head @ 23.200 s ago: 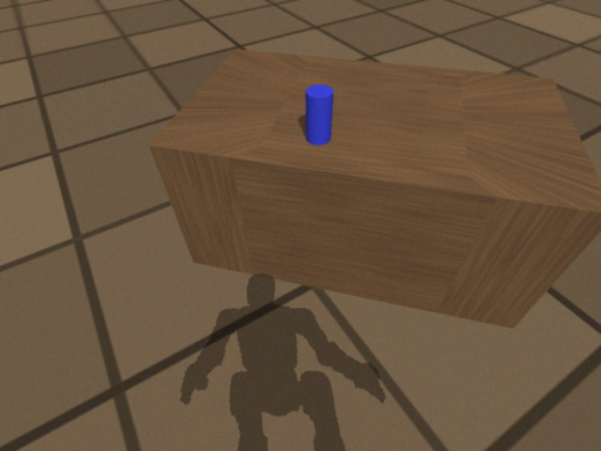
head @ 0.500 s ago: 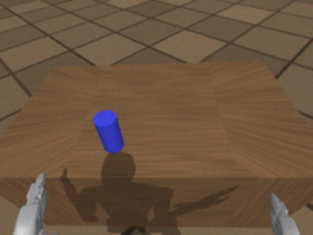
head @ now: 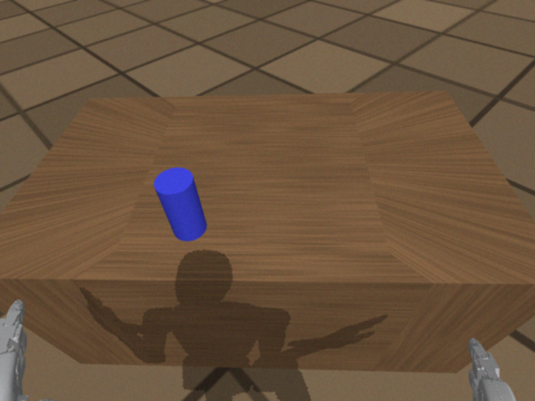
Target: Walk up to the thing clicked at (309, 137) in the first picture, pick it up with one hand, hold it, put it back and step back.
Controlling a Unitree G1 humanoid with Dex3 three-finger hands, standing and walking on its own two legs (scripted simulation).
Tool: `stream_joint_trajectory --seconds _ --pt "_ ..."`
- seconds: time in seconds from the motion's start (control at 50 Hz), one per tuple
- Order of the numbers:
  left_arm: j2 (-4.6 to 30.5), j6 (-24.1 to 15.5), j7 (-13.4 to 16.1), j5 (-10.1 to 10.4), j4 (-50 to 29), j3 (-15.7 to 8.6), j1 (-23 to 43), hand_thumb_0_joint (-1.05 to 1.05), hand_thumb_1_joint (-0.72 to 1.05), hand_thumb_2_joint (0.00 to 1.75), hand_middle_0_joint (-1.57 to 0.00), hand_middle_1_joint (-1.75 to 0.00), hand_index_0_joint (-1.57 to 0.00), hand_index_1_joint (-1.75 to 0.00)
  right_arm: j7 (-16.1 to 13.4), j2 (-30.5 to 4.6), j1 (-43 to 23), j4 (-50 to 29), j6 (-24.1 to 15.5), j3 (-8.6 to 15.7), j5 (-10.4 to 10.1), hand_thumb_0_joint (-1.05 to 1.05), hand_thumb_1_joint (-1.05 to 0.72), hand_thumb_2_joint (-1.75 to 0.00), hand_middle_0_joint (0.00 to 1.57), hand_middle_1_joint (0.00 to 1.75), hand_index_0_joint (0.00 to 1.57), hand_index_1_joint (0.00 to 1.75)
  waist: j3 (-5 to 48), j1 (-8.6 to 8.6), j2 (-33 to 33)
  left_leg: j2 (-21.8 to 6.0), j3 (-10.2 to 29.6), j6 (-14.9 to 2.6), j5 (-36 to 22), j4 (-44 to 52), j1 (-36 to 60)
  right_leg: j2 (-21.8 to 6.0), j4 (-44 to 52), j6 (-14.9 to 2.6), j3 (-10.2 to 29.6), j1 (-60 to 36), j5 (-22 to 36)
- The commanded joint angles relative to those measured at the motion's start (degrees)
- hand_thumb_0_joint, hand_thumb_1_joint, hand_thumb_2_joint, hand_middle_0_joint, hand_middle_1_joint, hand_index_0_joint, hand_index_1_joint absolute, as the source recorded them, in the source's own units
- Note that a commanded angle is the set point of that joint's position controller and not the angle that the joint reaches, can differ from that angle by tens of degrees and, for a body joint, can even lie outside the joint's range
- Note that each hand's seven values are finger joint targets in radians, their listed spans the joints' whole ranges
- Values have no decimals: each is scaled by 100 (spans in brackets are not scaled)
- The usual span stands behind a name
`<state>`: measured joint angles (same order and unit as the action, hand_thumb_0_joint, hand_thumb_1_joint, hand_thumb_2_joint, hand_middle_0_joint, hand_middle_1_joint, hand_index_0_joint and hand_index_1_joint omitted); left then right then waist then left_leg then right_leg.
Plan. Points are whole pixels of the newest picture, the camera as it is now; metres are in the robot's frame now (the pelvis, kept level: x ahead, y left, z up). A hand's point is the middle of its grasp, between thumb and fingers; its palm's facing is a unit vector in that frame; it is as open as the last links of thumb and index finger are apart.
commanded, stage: home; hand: left
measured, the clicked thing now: (182, 206) +0.53 +0.22 -0.04
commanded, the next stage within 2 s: none
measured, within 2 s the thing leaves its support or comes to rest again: neither
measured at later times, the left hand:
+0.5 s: hand (161, 366) +0.21 +0.19 -0.05, palm faces +0.08 -0.98 -0.18, open 17.2 cm
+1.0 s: hand (164, 366) +0.21 +0.18 -0.05, palm faces +0.10 -0.97 -0.23, open 17.4 cm
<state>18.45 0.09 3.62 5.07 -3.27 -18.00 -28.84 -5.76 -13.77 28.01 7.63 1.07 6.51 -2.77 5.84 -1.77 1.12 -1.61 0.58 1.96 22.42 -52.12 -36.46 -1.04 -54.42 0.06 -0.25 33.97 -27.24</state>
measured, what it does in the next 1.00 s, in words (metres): stands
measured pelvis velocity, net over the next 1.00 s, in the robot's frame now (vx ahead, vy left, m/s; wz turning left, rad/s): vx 0.03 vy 0.01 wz -0.01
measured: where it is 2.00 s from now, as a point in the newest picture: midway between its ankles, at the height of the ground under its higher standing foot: outside the picture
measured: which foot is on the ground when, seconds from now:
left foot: down 0.00-1.00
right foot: down 0.00-1.00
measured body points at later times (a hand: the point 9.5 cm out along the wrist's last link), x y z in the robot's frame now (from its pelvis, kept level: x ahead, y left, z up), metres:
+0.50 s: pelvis +0.03 +0.02 +0.00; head +0.06 +0.03 +0.45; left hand +0.20 +0.24 -0.04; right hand +0.18 -0.21 -0.04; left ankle +0.04 +0.14 -0.69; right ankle +0.01 -0.12 -0.69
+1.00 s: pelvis +0.03 +0.01 -0.01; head +0.07 +0.01 +0.44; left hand +0.20 +0.24 -0.03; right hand +0.19 -0.23 -0.04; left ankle +0.04 +0.14 -0.69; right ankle +0.01 -0.12 -0.69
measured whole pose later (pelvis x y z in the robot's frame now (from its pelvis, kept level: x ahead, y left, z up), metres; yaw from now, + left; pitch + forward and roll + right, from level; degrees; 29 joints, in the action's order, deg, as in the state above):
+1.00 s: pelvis +0.03 +0.01 -0.01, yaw -1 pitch +10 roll +0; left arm 11.5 2.3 4.7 1.9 3.5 -0.3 -26.4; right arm -5.1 -11.7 27.1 2.1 5.6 0.3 -1.6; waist 7.5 0.2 -0.3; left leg -1.9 -0.2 1.5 26.5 -55.2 -39.1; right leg -0.9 -56.0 0.7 0.5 36.2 -30.2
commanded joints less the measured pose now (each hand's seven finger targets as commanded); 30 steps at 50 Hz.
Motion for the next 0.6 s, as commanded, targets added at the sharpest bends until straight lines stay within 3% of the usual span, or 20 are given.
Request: stream_joint_trajectory --seconds 0.0,0.04,0.08,0.1,0.2,0.24,0.26,0.28,0.3,0.32,0.34,0.36,0.38,0.44,0.46,0.48,0.54,0.56,0.58 --pt "743 -463 115 -67 -715 -278 5 0 -50 9 -6 -7 -6 -7 0 -281 -314 -1345 -435 -246 29 0 8 -46 13 18 13 18 198 -55 -228 167 -307 -276 -100 786 418 -34 1357 89 57 -46 230" --pt "496 -523 83 -99 -635 92 267 0 -47 11 -6 -7 -6 -7 17 -71 -529 -1230 -426 -571 57 0 -8 -51 13 19 13 19 9 -43 -73 161 -308 -264 -8 872 340 21 1252 46 -79 125 230" --pt "418 -556 64 -136 -573 280 416 0 -44 12 -6 -8 -6 -8 21 45 -703 -979 -448 -759 87 0 -23 -51 13 19 13 19 -48 -64 74 159 -290 -247 46 887 269 32 1178 20 -130 188 207" --pt "507 -544 71 -136 -459 152 287 0 -43 13 -6 -8 -7 -8 7 -200 -566 -984 -471 -514 112 0 -30 -55 14 20 14 20 27 -46 42 141 -281 -242 44 904 330 68 1141 23 -172 154 252" --pt "448 -412 64 -178 -838 469 281 0 -49 10 -6 -7 -6 -7 -32 -708 -15 -792 -476 81 127 0 -51 -68 16 24 16 24 487 246 320 67 -171 -180 -282 976 832 193 957 -15 -285 167 666" --pt "-22 -303 40 -210 -531 993 182 0 -50 9 -5 -7 -6 -6 -5 -599 -214 -869 -484 16 130 0 -66 -77 18 26 18 26 427 307 42 33 -118 -182 -509 896 806 221 892 -14 -320 230 822" --pt "51 -296 57 -215 -792 1009 452 0 -51 8 -5 -6 -5 -6 -1 -560 -258 -855 -479 -38 132 0 -74 -82 19 28 19 28 522 308 144 21 -99 -175 -547 870 840 223 846 -24 -320 243 866" --pt "-37 -256 67 -244 -558 1103 338 0 -52 8 -5 -6 -5 -6 -3 -510 -333 -881 -471 -78 132 0 -82 -86 19 29 19 29 528 278 39 14 -86 -175 -675 815 807 219 807 -26 -325 240 953" --pt "-42 -257 71 -269 -699 1225 514 0 -54 7 -5 -6 -5 -6 5 -430 -304 -920 -453 -199 134 0 -88 -89 20 30 20 30 612 266 68 5 -92 -171 -896 752 822 210 754 -37 -320 202 1121" --pt "-219 -211 63 -291 -297 1333 254 0 -52 8 -5 -6 -5 -6 34 -253 -477 -1094 -432 -385 130 0 -89 -90 20 30 20 30 662 181 -80 -6 -62 -167 -988 712 741 203 716 -37 -323 108 1157" --pt "-182 -217 84 -304 -493 1368 351 0 -54 7 -5 -6 -5 -6 32 -224 -534 -1134 -420 -412 133 0 -90 -90 20 30 20 30 707 124 36 -17 -66 -152 -1076 722 756 201 680 -52 -320 74 1204" --pt "-311 -178 88 -314 -91 1425 88 0 -52 8 -5 -6 -5 -6 29 -225 -526 -1286 -391 -410 139 0 -90 -90 20 30 20 30 816 131 -48 -31 -56 -141 -1317 662 747 198 634 -56 -315 -32 1349" --pt "1 -224 126 -317 -714 1258 454 0 -53 7 -5 -6 -5 -6 23 -267 -428 -1209 -344 -372 153 0 -90 -90 20 30 20 30 1106 37 228 -42 -62 -112 -1597 652 882 191 559 -83 -301 -149 1535" --pt "62 -172 160 -335 -516 1222 225 0 -49 9 -5 -6 -6 -6 29 -218 -404 -1280 -242 -411 175 0 -90 -90 20 30 20 30 1073 -16 307 15 -158 -113 -1815 513 836 152 577 -50 -229 -273 1837" --pt "39 -125 168 -332 -378 1226 177 0 -53 7 -5 -6 -5 -6 18 -351 -309 -1190 -200 -259 194 0 -90 -90 20 30 20 30 991 14 366 17 -182 -114 -1705 520 769 142 606 -52 -209 -232 1771" --pt "68 -121 183 -320 -488 1195 175 0 -53 7 -5 -6 -5 -6 25 -235 -417 -1203 -163 -376 200 0 -90 -90 20 30 20 30 875 -68 450 39 -199 -112 -1587 548 675 138 637 -58 -195 -220 1692" --pt "-235 -39 146 -303 -98 1460 -106 0 -54 6 -5 -6 -5 -5 52 -316 -448 -1280 -104 -300 196 0 -90 -90 20 30 20 30 656 62 213 31 -225 -139 -1271 563 564 148 742 -31 -202 -116 1467" --pt "-82 -75 146 -293 -524 1389 185 0 -55 6 -5 -5 -5 -5 67 -262 -351 -1223 -75 -354 180 0 -90 -90 20 30 20 30 605 65 255 31 -231 -146 -1225 572 567 143 745 -31 -202 -67 1458" --pt "-223 -54 135 -307 -174 1491 -63 0 -55 6 -5 -6 -5 -5 64 -306 -344 -1304 -42 -294 178 0 -90 -90 20 30 20 30 610 95 51 40 -227 -162 -1219 540 524 146 750 -12 -214 -65 1464"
